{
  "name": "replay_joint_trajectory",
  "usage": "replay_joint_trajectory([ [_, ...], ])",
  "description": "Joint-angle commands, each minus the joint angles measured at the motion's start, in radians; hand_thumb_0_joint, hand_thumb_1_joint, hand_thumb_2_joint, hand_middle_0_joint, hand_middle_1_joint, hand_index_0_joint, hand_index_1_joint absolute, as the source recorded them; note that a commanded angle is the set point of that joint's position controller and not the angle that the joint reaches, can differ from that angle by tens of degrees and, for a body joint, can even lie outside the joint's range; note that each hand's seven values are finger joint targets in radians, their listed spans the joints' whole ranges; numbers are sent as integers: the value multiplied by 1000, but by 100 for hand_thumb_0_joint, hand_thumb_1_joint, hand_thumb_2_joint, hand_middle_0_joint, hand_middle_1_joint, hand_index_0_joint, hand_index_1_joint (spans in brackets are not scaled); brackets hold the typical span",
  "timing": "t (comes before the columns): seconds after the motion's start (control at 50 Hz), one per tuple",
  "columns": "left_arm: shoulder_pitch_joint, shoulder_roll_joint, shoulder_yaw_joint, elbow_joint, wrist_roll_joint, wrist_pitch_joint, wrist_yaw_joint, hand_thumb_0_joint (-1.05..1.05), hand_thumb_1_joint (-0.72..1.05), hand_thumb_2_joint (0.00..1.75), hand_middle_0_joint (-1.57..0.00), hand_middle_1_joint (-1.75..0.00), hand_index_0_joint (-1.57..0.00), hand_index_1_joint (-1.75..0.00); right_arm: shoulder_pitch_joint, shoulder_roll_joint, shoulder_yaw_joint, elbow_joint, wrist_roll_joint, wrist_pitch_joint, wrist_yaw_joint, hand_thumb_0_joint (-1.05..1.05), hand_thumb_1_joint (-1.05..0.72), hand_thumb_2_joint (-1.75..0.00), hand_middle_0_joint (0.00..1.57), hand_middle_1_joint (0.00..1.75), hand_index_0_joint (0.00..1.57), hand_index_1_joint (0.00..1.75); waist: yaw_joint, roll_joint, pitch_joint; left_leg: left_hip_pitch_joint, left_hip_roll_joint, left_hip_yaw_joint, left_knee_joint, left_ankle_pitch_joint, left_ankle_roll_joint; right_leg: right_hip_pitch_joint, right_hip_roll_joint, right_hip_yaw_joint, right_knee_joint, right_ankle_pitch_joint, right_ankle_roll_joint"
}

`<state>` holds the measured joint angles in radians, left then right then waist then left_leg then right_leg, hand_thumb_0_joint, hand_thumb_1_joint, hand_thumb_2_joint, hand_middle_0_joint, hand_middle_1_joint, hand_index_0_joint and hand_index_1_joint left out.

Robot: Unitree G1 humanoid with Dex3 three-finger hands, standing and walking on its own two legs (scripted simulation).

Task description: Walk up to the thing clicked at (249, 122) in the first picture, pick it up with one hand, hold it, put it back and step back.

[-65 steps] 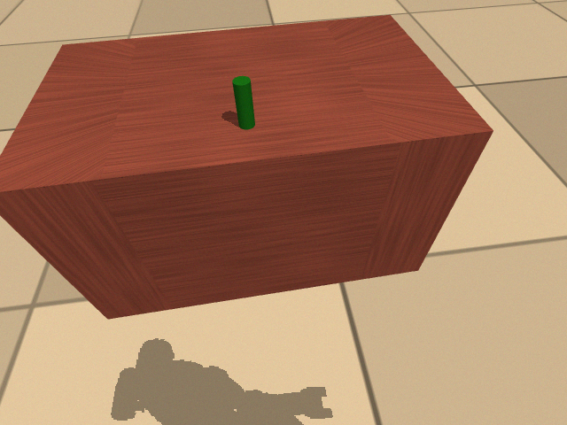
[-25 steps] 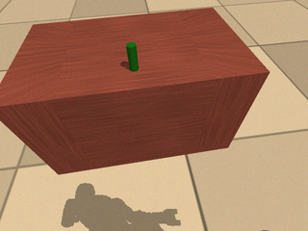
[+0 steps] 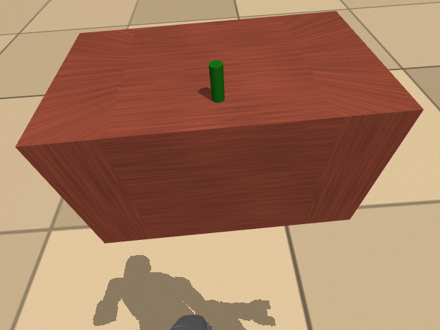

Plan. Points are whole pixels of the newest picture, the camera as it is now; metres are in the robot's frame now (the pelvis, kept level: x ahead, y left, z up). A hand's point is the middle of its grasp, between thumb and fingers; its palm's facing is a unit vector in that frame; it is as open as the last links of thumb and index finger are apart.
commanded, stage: walk up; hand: right
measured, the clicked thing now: (217, 82) +0.79 +0.04 -0.01
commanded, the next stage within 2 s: none
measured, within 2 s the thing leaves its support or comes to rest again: neither
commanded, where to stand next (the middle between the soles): +0.32 +0.21 m, yaw +5 degrees
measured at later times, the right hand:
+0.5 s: hand (308, 305) +0.18 -0.15 -0.17, palm faces -0.08 +0.95 -0.30, open 7.4 cm
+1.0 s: hand (244, 209) +0.41 -0.03 -0.15, palm faces -0.19 +0.89 -0.41, open 7.4 cm
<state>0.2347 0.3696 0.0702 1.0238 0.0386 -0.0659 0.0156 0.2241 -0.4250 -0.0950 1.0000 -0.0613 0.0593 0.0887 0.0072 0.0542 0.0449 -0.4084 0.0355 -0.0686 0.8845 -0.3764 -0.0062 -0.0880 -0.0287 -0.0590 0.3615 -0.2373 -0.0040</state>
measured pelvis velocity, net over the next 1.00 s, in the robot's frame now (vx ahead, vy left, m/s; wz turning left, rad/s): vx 0.26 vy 0.22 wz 0.16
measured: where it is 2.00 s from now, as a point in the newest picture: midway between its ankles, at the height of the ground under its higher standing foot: (183, 308)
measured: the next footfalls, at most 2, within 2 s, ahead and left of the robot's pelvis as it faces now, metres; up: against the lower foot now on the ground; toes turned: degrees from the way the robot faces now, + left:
left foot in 0.16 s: +0.15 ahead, +0.22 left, +0.00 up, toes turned +7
right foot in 0.50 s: +0.28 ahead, +0.02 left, +0.00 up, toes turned +1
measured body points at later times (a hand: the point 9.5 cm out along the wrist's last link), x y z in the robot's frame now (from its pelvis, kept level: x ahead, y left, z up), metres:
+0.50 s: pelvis +0.14 +0.11 -0.02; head +0.16 +0.09 +0.43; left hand +0.20 +0.44 -0.11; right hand +0.19 -0.20 -0.15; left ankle +0.11 +0.22 -0.74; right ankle +0.24 +0.02 -0.74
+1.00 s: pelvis +0.26 +0.22 -0.03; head +0.29 +0.25 +0.42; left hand +0.24 +0.56 -0.15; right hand +0.42 -0.07 -0.12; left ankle +0.30 +0.35 -0.74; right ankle +0.26 +0.04 -0.70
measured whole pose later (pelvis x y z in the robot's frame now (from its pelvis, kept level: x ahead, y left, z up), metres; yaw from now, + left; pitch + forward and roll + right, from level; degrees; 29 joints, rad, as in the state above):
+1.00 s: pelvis +0.26 +0.22 -0.03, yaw +9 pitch -2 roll -1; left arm 0.30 0.45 0.03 0.90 0.00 -0.02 0.02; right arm 0.20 -0.39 -0.05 0.83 -0.01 -0.02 0.03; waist 0.02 -0.03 0.12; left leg -0.41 0.04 0.02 0.73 -0.28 0.01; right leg -0.38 -0.07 0.04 1.00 -0.53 -0.03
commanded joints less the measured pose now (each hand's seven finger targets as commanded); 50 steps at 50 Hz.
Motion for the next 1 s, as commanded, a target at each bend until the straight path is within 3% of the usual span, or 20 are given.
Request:
replay_joint_trajectory([
  [0.0,-54,333,88,-129,3,-31,16,0,90,90,-20,-30,-20,-30,-61,-158,-54,-147,-3,-28,27,0,-90,-90,20,30,20,30,11,-186,79,-86,105,-15,-78,17,-23,-90,-288,158,-168,-187,-197],
  [0.08,-75,357,87,-153,7,-26,8,0,90,90,-20,-30,-20,-30,6,-166,-70,-149,11,-40,35,0,-90,-90,20,30,20,30,-37,-220,33,122,67,103,-217,91,0,-206,-240,68,-57,-232,-157],
  [0.14,-4,269,56,-151,11,-1,4,0,90,90,-20,-30,-20,-30,220,-229,-102,-81,8,-53,12,0,-90,-90,20,30,20,30,-132,68,-76,465,-23,132,-301,-31,34,-398,-141,-50,433,-212,-107],
  [0.16,18,183,30,-173,-12,0,-2,0,90,90,-20,-30,-20,-30,283,-327,-119,-98,-3,-59,-2,0,-90,-90,20,30,20,30,-167,363,-40,464,185,-344,-588,-362,141,-598,27,-87,774,-374,-54],
  [0.18,-26,248,36,-188,-25,-3,7,0,90,90,-20,-30,-20,-30,230,-396,-119,-138,29,-65,-1,0,-90,-90,20,30,20,30,-149,306,-33,334,325,-665,-736,-428,249,-593,29,64,829,-409,-59],
  [0.24,64,298,36,-134,-43,-8,2,0,90,90,-20,-30,-20,-30,83,-290,-84,-202,35,-77,-28,0,-90,-90,20,30,20,30,-30,87,32,274,258,-410,-620,-251,249,-572,-79,125,826,-215,-58],
  [0.36,74,253,41,-168,-31,-22,-16,0,90,90,-20,-30,-20,-30,136,-240,-64,-245,25,-91,-28,0,-90,-90,20,30,20,30,-47,111,19,218,217,-187,-551,277,279,-375,-56,15,429,-167,-16],
  [0.42,116,243,53,-177,-27,-33,-11,0,90,90,-20,-30,-20,-30,73,-223,-51,-291,33,-83,-23,0,-90,-90,20,30,20,30,-9,87,4,95,167,-105,-476,209,233,-185,1,-28,286,-35,-27],
  [0.46,275,275,81,-143,-22,-41,4,0,90,90,-20,-30,-20,-30,30,-174,-32,-324,40,-76,-19,0,-90,-90,20,30,20,30,84,-19,-60,-76,104,-42,-275,115,167,114,5,3,187,76,-26],
  [0.48,334,344,106,-143,-10,-47,16,0,90,90,-20,-30,-20,-30,60,-117,-14,-339,42,-73,-17,0,-90,-90,20,30,20,30,121,-197,-72,-235,-18,43,-28,-27,104,217,-139,255,36,-183,-75],
  [0.5,297,412,113,-194,-6,-55,23,0,90,90,-20,-30,-20,-30,127,-105,-9,-333,35,-64,-23,0,-90,-90,20,30,20,30,76,-270,-65,-309,-115,3,225,-190,44,162,-410,696,-148,-437,-157],
  [0.52,206,408,102,-216,-23,-47,26,0,90,90,-20,-30,-20,-30,142,-204,-40,-301,26,-43,-34,0,-90,-90,20,30,20,30,38,-120,-18,-275,-50,-98,283,-181,42,11,-466,757,-184,-633,-214],
  [0.54,147,391,94,-237,-27,-47,27,0,90,90,-20,-30,-20,-30,135,-233,-47,-287,31,-41,-30,0,-90,-90,20,30,20,30,15,-102,70,-278,-16,-110,306,-136,30,-85,-437,668,-178,-603,-250],
  [0.6,92,326,77,-251,-23,-56,20,0,90,90,-20,-30,-20,-30,182,-213,-48,-233,34,-48,-21,0,-90,-90,20,30,20,30,-12,-172,94,-202,7,-96,250,-6,7,-179,-293,358,-151,-347,-200],
  [0.7,127,339,85,-259,-10,-61,9,0,90,90,-20,-30,-20,-30,93,-177,-41,-265,25,-56,-1,0,-90,-90,20,30,20,30,22,-210,47,-166,48,6,29,23,-11,-132,-269,175,-70,-142,-223],
  [0.8,87,314,48,-268,-21,-27,-5,0,90,90,-20,-30,-20,-30,72,-136,-29,-229,43,-81,-32,0,-90,-90,20,30,20,30,1,-209,-15,122,-16,142,-245,187,9,-234,-205,24,161,269,-167],
  [0.84,86,240,15,-270,-27,-8,-6,0,90,90,-20,-30,-20,-30,168,-181,-40,-179,43,-99,-55,0,-90,-90,20,30,20,30,-52,-57,-86,313,-33,133,-344,274,33,-320,-144,-34,407,148,-102],
  [0.88,164,200,-4,-256,-46,22,5,0,90,90,-20,-30,-20,-30,134,-324,-59,-228,48,-110,-73,0,-90,-90,20,30,20,30,-42,174,-147,274,353,-474,-534,148,230,-435,14,39,656,-364,-33],
  [0.9,129,271,11,-225,-41,30,12,0,90,90,-20,-30,-20,-30,95,-332,-67,-222,62,-105,-74,0,-90,-90,20,30,20,30,-42,100,-120,220,358,-486,-541,55,282,-412,-30,108,726,-362,-39],
  [0.98,163,248,8,-147,-54,31,11,0,90,90,-20,-30,-20,-30,6,-253,-24,-216,54,-114,-98,0,-90,-90,20,30,20,30,7,144,-57,163,240,-163,-398,471,200,-379,-61,121,618,-260,-35],
])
